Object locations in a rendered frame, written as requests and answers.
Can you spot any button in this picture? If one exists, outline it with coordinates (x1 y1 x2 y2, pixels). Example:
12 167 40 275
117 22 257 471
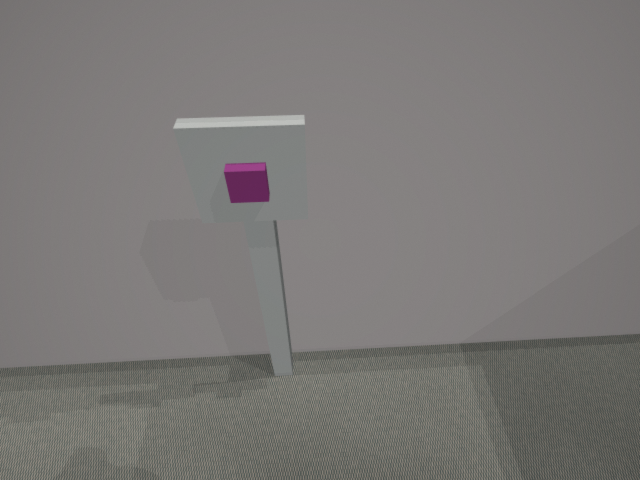
224 162 270 203

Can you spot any panel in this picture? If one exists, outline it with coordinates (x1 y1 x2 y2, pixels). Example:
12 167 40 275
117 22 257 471
173 115 308 376

